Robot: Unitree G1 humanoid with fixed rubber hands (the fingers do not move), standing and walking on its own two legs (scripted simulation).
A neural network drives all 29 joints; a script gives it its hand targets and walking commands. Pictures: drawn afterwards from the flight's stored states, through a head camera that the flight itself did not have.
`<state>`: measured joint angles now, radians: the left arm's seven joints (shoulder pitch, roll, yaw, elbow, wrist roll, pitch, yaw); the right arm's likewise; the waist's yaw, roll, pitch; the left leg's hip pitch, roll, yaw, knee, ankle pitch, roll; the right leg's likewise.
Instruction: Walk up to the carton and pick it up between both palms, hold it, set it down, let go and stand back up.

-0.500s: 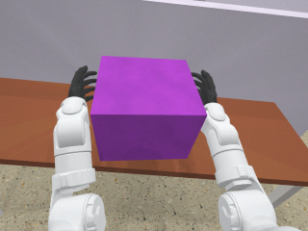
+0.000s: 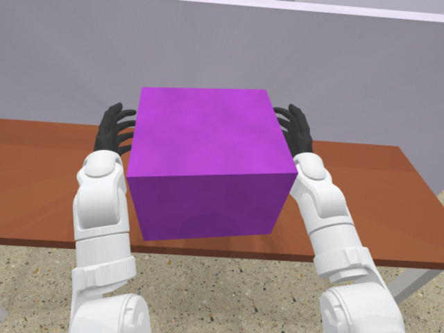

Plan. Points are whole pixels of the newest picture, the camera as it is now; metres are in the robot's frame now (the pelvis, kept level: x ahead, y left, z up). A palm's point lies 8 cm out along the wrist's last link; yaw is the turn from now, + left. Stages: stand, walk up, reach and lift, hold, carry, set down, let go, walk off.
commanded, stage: hold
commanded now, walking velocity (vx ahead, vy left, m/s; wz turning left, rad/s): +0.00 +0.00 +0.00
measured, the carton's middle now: (207, 161) +0.36 +0.01 +0.15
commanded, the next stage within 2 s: none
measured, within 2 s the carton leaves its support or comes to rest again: neither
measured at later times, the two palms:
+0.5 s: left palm (109, 148) +0.35 +0.17 +0.20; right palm (299, 151) +0.35 -0.15 +0.19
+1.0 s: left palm (110, 151) +0.35 +0.17 +0.19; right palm (298, 151) +0.35 -0.15 +0.18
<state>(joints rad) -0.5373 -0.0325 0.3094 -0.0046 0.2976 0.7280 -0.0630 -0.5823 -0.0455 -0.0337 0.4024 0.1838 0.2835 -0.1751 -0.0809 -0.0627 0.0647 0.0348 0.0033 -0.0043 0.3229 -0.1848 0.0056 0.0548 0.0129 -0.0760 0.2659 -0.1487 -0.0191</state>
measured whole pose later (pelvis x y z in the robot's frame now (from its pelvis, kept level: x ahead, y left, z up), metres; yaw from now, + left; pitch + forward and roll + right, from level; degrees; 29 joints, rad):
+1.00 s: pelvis +0.00 +0.00 +0.00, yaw +0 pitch -10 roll -1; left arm -0.55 -0.03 0.31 0.01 0.31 0.73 -0.06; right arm -0.58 -0.04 -0.05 0.42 0.18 0.28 -0.17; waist -0.08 -0.06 0.07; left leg 0.03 0.00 0.00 0.32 -0.18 0.01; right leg 0.06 0.01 -0.08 0.27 -0.15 -0.02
